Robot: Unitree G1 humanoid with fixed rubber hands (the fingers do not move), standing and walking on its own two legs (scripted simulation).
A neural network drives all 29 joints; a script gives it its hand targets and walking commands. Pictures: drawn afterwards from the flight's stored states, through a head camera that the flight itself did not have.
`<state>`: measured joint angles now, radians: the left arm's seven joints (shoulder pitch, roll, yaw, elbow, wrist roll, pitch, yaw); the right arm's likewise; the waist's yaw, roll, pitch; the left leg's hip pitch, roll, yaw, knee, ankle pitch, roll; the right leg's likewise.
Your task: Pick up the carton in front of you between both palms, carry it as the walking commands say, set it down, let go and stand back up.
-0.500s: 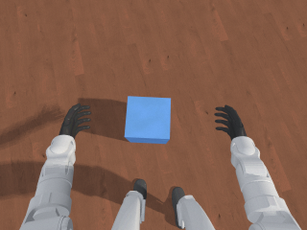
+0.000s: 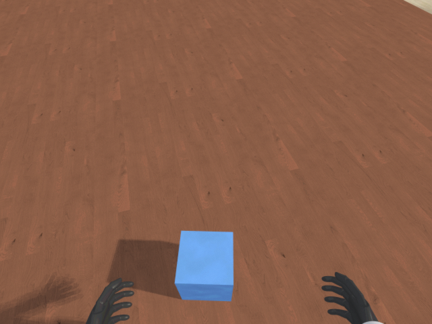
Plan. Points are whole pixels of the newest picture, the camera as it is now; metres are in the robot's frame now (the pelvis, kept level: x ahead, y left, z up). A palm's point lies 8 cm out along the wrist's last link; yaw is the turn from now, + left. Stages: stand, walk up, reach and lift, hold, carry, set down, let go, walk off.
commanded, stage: let go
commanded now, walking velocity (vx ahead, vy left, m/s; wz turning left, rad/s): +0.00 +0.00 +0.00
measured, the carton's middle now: (206, 266) +0.45 +0.07 -0.65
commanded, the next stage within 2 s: stand in 0.38 s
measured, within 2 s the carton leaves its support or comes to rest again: neither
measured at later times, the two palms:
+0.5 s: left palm out of the picture +0.15 +0.26 -0.08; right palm (373, 323) +0.16 -0.25 -0.07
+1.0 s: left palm out of the picture +0.13 +0.28 -0.10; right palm out of the picture +0.12 -0.27 -0.10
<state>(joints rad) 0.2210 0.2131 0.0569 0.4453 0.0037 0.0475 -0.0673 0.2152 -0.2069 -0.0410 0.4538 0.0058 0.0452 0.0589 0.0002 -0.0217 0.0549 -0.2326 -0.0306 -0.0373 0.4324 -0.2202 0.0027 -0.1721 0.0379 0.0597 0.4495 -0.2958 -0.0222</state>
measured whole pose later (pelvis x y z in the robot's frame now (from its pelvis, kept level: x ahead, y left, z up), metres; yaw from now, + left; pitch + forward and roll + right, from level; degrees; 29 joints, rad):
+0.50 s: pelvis +0.01 +0.01 -0.01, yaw -1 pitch -2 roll +0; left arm 0.22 0.26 0.06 0.58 0.01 0.05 -0.02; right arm 0.18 -0.25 -0.06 0.61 -0.02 0.05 0.01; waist 0.00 -0.02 0.03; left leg -0.19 -0.03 -0.03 0.51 -0.28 0.01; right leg -0.12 0.04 0.07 0.50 -0.34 -0.01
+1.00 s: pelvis +0.01 +0.01 +0.00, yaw +0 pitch -2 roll +0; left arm 0.22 0.29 0.06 0.74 0.01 -0.01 0.03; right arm 0.18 -0.28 -0.06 0.81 -0.02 -0.02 -0.03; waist 0.00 -0.01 0.03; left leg -0.19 -0.03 -0.03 0.50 -0.28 0.01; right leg -0.11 0.04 0.06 0.48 -0.33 -0.02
